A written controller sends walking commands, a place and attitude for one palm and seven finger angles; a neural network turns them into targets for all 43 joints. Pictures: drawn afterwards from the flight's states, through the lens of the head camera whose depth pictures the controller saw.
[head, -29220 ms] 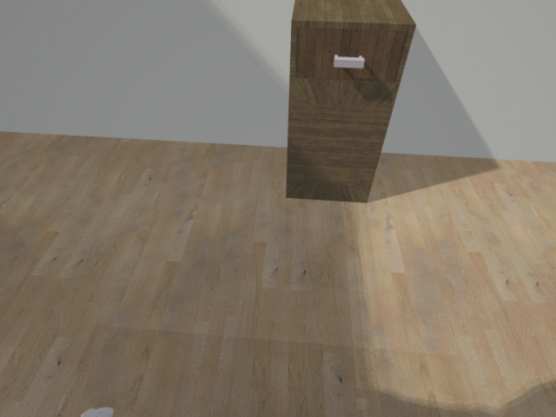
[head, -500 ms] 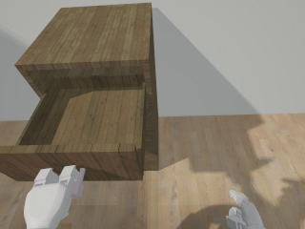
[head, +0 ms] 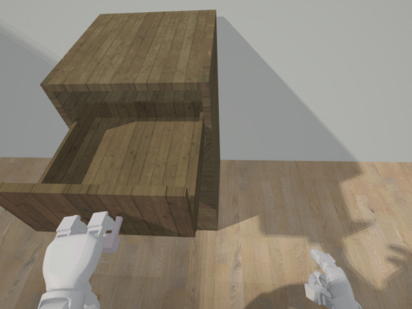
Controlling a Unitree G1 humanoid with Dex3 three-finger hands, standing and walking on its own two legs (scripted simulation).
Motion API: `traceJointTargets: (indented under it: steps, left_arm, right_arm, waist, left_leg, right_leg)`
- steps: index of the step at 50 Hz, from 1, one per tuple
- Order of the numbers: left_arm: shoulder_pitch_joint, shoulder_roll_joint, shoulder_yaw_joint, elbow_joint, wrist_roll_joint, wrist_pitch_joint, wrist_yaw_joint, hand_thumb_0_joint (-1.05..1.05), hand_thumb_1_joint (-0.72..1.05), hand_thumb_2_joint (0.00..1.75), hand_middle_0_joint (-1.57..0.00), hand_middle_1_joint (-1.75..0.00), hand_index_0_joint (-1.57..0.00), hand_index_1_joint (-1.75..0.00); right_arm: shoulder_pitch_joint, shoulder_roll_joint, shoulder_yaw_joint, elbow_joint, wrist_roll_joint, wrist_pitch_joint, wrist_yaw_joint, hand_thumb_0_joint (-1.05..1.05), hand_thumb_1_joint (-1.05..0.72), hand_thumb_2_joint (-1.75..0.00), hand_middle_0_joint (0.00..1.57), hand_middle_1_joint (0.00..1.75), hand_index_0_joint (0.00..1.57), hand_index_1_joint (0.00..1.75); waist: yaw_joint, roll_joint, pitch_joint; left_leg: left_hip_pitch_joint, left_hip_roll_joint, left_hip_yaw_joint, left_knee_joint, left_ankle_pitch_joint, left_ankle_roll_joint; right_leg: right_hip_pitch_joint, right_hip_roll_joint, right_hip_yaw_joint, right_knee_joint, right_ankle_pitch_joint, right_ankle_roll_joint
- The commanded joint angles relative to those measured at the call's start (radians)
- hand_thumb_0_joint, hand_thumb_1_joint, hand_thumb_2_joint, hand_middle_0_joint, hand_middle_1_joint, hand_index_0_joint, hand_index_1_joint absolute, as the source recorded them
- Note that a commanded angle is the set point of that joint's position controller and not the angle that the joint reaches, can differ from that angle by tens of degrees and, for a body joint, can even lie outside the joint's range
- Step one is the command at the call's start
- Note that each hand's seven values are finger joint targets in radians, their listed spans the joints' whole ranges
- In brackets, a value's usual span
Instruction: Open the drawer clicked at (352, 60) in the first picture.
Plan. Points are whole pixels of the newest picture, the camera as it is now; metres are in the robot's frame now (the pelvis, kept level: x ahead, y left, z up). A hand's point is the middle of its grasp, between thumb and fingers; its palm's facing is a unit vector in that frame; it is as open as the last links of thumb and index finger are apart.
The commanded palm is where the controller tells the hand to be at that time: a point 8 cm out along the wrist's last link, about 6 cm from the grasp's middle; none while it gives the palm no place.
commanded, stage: lift the hand off the handle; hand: left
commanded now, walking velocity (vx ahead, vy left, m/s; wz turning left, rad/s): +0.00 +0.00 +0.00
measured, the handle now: (93, 231) +0.24 +0.26 +0.02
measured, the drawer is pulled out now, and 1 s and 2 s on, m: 0.30 0.29 0.29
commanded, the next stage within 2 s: draw the hand back to the body in 1.46 s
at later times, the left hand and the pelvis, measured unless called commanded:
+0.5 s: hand (81, 248) +0.20 +0.26 +0.03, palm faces +0.04 -0.04 -1.00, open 13.2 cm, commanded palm +0.18 +0.26 +0.10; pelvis +0.00 +0.01 +0.01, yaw +0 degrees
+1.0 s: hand (60, 227) +0.21 +0.26 +0.11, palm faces +0.10 -0.08 -0.99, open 13.4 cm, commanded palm +0.18 +0.26 +0.17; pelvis +0.01 +0.02 +0.03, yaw +1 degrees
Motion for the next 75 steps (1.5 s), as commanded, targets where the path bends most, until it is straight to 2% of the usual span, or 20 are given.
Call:
traceJointTargets:
  steps: [1,5,7,14,17,19,23,29,36,41,44,47,49,53,57,60,69,70,74,75]
  left_arm:
    - [-0.115,0.180,0.123,-0.147,-0.002,0.016,0.039,0.00,-0.50,0.30,-0.30,-1.20,-0.30,-1.20]
    - [-0.176,0.209,0.145,-0.117,-0.006,0.018,0.038,0.00,-0.50,0.30,-0.30,-1.20,-0.30,-1.20]
    - [-0.212,0.188,0.117,-0.112,-0.007,0.017,0.035,0.00,-0.50,0.30,-0.30,-1.20,-0.30,-1.20]
    - [-0.244,0.253,0.166,-0.223,-0.027,0.023,0.036,0.00,-0.50,0.30,-0.30,-1.20,-0.30,-1.20]
    - [-0.211,0.227,0.145,-0.268,-0.044,0.023,0.025,0.00,-0.50,0.30,-0.30,-1.20,-0.30,-1.20]
    - [-0.210,0.254,0.172,-0.262,-0.055,0.028,0.017,0.00,-0.50,0.30,-0.30,-1.20,-0.30,-1.20]
    - [-0.254,0.258,0.159,-0.241,-0.062,0.047,-0.019,0.00,-0.50,0.30,-0.30,-1.20,-0.30,-1.20]
    - [-0.237,0.248,0.145,-0.369,-0.092,0.031,-0.064,0.00,-0.50,0.30,-0.30,-1.20,-0.30,-1.20]
    - [-0.233,0.235,0.114,-0.377,-0.084,0.060,-0.120,0.00,-0.50,0.30,-0.30,-1.20,-0.30,-1.20]
    - [-0.223,0.279,0.144,-0.502,-0.104,0.055,-0.167,0.00,-0.50,0.30,-0.30,-1.20,-0.30,-1.20]
    - [-0.199,0.251,0.124,-0.533,-0.106,0.059,-0.183,0.00,-0.50,0.30,-0.30,-1.20,-0.30,-1.20]
    - [-0.216,0.250,0.114,-0.518,-0.108,0.074,-0.212,0.00,-0.50,0.30,-0.30,-1.20,-0.30,-1.20]
    - [-0.211,0.276,0.139,-0.527,-0.118,0.091,-0.233,0.00,-0.50,0.30,-0.30,-1.20,-0.30,-1.20]
    - [-0.227,0.251,0.091,-0.548,-0.126,0.118,-0.281,0.00,-0.50,0.30,-0.30,-1.20,-0.30,-1.20]
    - [-0.219,0.286,0.116,-0.532,-0.143,0.149,-0.339,0.00,-0.50,0.30,-0.30,-1.20,-0.30,-1.20]
    - [-0.231,0.320,0.146,-0.585,-0.153,0.153,-0.370,0.00,-0.50,0.30,-0.30,-1.20,-0.30,-1.20]
    - [-0.127,0.363,0.233,-0.665,-0.215,0.142,-0.393,0.00,-0.50,0.30,-0.30,-1.20,-0.30,-1.20]
    - [-0.120,0.322,0.193,-0.643,-0.210,0.140,-0.403,0.00,-0.50,0.30,-0.30,-1.20,-0.30,-1.20]
    - [-0.120,0.333,0.205,-0.635,-0.234,0.138,-0.420,0.00,-0.50,0.30,-0.30,-1.20,-0.30,-1.20]
    - [-0.173,0.345,0.201,-0.648,-0.218,0.126,-0.423,0.00,-0.50,0.30,-0.30,-1.20,-0.30,-1.20]
  right_arm:
    - [-0.123,-0.084,-0.031,-0.142,0.002,-0.046,-0.015,0.00,-0.90,-0.90,0.20,0.30,0.20,0.30]
    - [-0.120,-0.086,-0.032,-0.134,0.006,-0.050,-0.025,0.00,-0.90,-0.90,0.20,0.30,0.20,0.30]
    - [-0.123,-0.085,-0.031,-0.132,0.009,-0.052,-0.027,0.00,-0.90,-0.90,0.20,0.30,0.20,0.30]
    - [-0.128,-0.083,-0.028,-0.141,0.010,-0.057,-0.037,0.00,-0.90,-0.90,0.20,0.30,0.20,0.30]
    - [-0.135,-0.079,-0.024,-0.148,0.013,-0.063,-0.035,0.00,-0.90,-0.90,0.20,0.30,0.20,0.30]
    - [-0.142,-0.081,-0.021,-0.145,0.015,-0.061,-0.038,0.00,-0.90,-0.90,0.20,0.30,0.20,0.30]
    - [-0.154,-0.081,-0.016,-0.139,0.022,-0.061,-0.040,0.00,-0.90,-0.90,0.20,0.30,0.20,0.30]
    - [-0.152,-0.078,-0.015,-0.152,0.023,-0.067,-0.035,0.00,-0.90,-0.90,0.20,0.30,0.20,0.30]
    - [-0.166,-0.081,-0.009,-0.146,0.022,-0.059,-0.019,0.00,-0.90,-0.90,0.20,0.30,0.20,0.30]
    - [-0.171,-0.079,-0.005,-0.152,0.021,-0.054,-0.015,0.00,-0.90,-0.90,0.20,0.30,0.20,0.30]
    - [-0.179,-0.078,0.003,-0.160,0.019,-0.048,-0.006,0.00,-0.90,-0.90,0.20,0.30,0.20,0.30]
    - [-0.169,-0.080,0.008,-0.151,0.018,-0.039,0.001,0.00,-0.90,-0.90,0.20,0.30,0.20,0.30]
    - [-0.195,-0.084,0.012,-0.156,0.026,-0.032,0.002,0.00,-0.90,-0.90,0.20,0.30,0.20,0.30]
    - [-0.193,-0.082,0.016,-0.157,0.029,-0.019,0.010,0.00,-0.90,-0.90,0.20,0.30,0.20,0.30]
    - [-0.196,-0.090,0.028,-0.157,0.035,-0.005,0.012,0.00,-0.90,-0.90,0.20,0.30,0.20,0.30]
    - [-0.206,-0.091,0.037,-0.175,0.039,-0.004,0.016,0.00,-0.90,-0.90,0.20,0.30,0.20,0.30]
    - [-0.223,-0.108,0.035,-0.197,0.056,-0.004,0.029,0.00,-0.90,-0.90,0.20,0.30,0.20,0.30]
    - [-0.193,-0.099,0.036,-0.190,0.048,-0.004,0.035,0.00,-0.90,-0.90,0.20,0.30,0.20,0.30]
    - [-0.225,-0.112,0.033,-0.197,0.063,-0.001,0.036,0.00,-0.90,-0.90,0.20,0.30,0.20,0.30]
    - [-0.196,-0.108,0.033,-0.192,0.053,-0.003,0.036,0.00,-0.90,-0.90,0.20,0.30,0.20,0.30]
  waist:
    - [-0.006,-0.052,-0.149]
    - [-0.007,-0.080,-0.158]
    - [-0.014,-0.065,-0.153]
    - [0.000,-0.025,-0.205]
    - [0.002,-0.024,-0.182]
    - [0.005,-0.035,-0.160]
    - [0.002,-0.034,-0.108]
    - [0.013,0.015,-0.155]
    - [0.018,-0.026,-0.075]
    - [0.038,0.028,-0.120]
    - [0.032,0.033,-0.076]
    - [0.027,-0.021,-0.045]
    - [0.035,-0.001,-0.038]
    - [0.038,-0.003,-0.046]
    - [0.044,-0.038,-0.037]
    - [0.053,-0.010,-0.068]
    - [0.049,0.014,-0.027]
    - [0.046,-0.010,-0.014]
    - [0.035,-0.008,0.029]
    - [0.036,0.001,-0.001]
  left_leg:
    - [0.032,-0.050,0.015,-0.082,0.129,0.037]
    - [0.015,-0.051,0.016,-0.084,0.110,0.040]
    - [0.018,-0.052,0.015,-0.085,0.102,0.040]
    - [0.084,-0.049,0.011,-0.114,0.145,0.039]
    - [0.104,-0.049,0.013,-0.130,0.152,0.040]
    - [0.103,-0.048,0.007,-0.144,0.149,0.039]
    - [0.123,-0.044,0.010,-0.178,0.119,0.041]
    - [0.218,-0.037,0.000,-0.224,0.220,0.034]
    - [0.242,-0.030,0.000,-0.276,0.225,0.034]
    - [0.312,-0.027,-0.001,-0.311,0.301,0.032]
    - [0.328,-0.021,-0.006,-0.323,0.335,0.027]
    - [0.330,-0.019,-0.005,-0.346,0.333,0.033]
    - [0.343,-0.016,-0.009,-0.363,0.340,0.028]
    - [0.365,-0.015,-0.002,-0.395,0.373,0.030]
    - [0.373,-0.015,0.002,-0.420,0.400,0.035]
    - [0.385,-0.009,-0.002,-0.429,0.423,0.034]
    - [0.403,0.003,-0.007,-0.431,0.449,0.025]
    - [0.393,-0.001,0.000,-0.433,0.442,0.029]
    - [0.380,0.003,-0.003,-0.440,0.385,0.026]
    - [0.385,0.000,0.001,-0.441,0.381,0.030]
  right_leg:
    - [0.123,-0.007,0.070,-0.166,0.160,0.005]
    - [0.132,-0.010,0.074,-0.175,0.131,0.011]
    - [0.118,-0.010,0.071,-0.177,0.114,0.011]
    - [0.173,-0.008,0.061,-0.192,0.132,0.005]
    - [0.179,-0.010,0.052,-0.206,0.139,0.008]
    - [0.194,-0.010,0.059,-0.223,0.126,0.007]
    - [0.192,-0.011,0.054,-0.259,0.068,0.012]
    - [0.261,-0.007,0.036,-0.272,0.158,0.006]
    - [0.284,-0.008,0.027,-0.315,0.154,0.009]
    - [0.364,-0.008,0.028,-0.340,0.221,0.004]
    - [0.358,-0.007,0.026,-0.364,0.234,0.003]
    - [0.372,-0.008,0.013,-0.381,0.240,0.010]
    - [0.401,-0.006,0.029,-0.402,0.247,0.005]
    - [0.442,-0.013,0.005,-0.412,0.280,0.012]
    - [0.494,-0.015,0.005,-0.432,0.324,0.016]
    - [0.535,-0.022,0.005,-0.432,0.348,0.015]
    - [0.528,-0.013,0.020,-0.463,0.369,0.014]
    - [0.519,-0.023,-0.003,-0.460,0.358,0.018]
    - [0.491,-0.015,0.011,-0.475,0.309,0.018]
    - [0.494,-0.023,-0.002,-0.472,0.290,0.019]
